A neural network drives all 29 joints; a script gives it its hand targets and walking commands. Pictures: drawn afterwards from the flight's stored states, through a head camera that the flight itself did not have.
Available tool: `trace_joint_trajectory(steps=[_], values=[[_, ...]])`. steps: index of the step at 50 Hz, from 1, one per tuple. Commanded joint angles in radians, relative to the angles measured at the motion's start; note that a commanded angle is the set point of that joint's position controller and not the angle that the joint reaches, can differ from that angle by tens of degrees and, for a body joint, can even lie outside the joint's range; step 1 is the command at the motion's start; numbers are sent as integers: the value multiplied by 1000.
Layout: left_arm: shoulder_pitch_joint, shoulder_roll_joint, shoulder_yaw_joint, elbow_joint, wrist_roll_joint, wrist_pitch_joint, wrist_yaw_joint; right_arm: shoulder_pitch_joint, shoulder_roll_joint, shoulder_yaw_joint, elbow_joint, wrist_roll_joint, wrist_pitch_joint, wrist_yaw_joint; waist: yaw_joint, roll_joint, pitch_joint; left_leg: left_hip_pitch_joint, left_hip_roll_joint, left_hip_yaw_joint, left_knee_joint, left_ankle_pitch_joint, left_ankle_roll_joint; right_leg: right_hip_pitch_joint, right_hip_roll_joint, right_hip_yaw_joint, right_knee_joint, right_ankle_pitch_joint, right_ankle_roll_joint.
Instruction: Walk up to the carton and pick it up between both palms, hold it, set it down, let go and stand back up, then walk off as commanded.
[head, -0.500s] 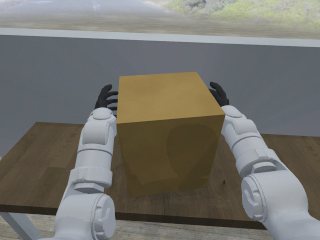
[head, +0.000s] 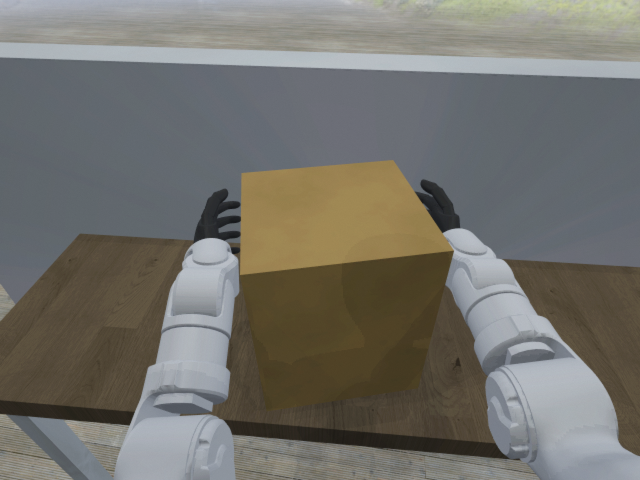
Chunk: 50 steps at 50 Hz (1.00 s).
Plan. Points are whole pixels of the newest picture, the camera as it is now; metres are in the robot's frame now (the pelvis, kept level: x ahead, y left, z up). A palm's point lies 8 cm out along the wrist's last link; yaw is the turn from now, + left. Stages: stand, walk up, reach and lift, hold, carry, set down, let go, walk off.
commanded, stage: set down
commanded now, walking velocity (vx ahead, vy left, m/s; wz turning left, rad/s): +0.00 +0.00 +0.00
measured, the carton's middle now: (331, 282) +0.37 +0.01 +0.10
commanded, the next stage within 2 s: none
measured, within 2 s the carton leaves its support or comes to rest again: rests again in 0.96 s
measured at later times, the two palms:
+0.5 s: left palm (213, 263) +0.36 +0.16 +0.14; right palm (438, 249) +0.41 -0.14 +0.14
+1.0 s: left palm (214, 280) +0.36 +0.16 +0.11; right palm (432, 263) +0.41 -0.13 +0.11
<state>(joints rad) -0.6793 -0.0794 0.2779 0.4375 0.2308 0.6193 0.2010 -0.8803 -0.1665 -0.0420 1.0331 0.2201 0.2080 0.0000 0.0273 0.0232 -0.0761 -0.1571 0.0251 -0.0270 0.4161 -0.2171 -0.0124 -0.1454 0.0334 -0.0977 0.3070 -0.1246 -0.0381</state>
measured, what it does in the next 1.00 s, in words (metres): stands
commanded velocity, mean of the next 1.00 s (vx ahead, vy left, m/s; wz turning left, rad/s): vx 0.00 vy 0.00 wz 0.00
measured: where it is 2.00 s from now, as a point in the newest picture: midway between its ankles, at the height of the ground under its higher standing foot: outside the picture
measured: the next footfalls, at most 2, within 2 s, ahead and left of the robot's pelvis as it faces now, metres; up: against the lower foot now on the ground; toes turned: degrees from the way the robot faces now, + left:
none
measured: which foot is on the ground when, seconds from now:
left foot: down 0.00-1.00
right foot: down 0.00-1.00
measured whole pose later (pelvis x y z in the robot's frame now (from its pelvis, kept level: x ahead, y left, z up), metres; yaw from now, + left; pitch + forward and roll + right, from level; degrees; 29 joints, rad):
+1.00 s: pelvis +0.00 +0.00 +0.00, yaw +0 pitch +0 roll -1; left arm -0.54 -0.12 0.26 0.44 0.23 0.42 0.22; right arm -0.77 -0.14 -0.04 1.03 0.20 0.04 0.03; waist 0.05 0.02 -0.06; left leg -0.20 0.03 -0.03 0.41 -0.21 -0.01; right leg -0.19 0.03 -0.10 0.31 -0.12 -0.04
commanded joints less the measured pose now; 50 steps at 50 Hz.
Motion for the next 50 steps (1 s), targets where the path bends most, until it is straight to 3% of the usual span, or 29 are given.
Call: trace_joint_trajectory(steps=[1,17,33,42,50], values=[[-600,-599,-355,-259,-62,-92,-91,-720,517,203,-357,23,-83,148,125,17,-349,179,3,-31,-57,443,-51,21,39,47,-56,9,-16],[-534,-597,-338,-212,-39,-137,-87,-656,503,174,-293,-23,-119,158,131,12,-308,152,7,-19,-69,405,-49,4,37,47,-62,-22,-21],[-480,-602,-381,-235,-49,-226,-72,-599,505,197,-332,-51,-185,153,142,10,-358,164,8,-8,-52,465,-55,-7,40,46,-58,10,-27],[-443,-599,-382,-209,-43,-264,-72,-547,490,179,-284,-81,-213,152,132,10,-350,170,11,-2,-51,480,-58,-21,41,42,-64,13,-29],[-385,-597,-365,-179,-30,-297,-75,-513,487,175,-281,-100,-244,152,143,5,-342,151,12,8,-55,476,-54,-14,39,43,-65,15,-31]])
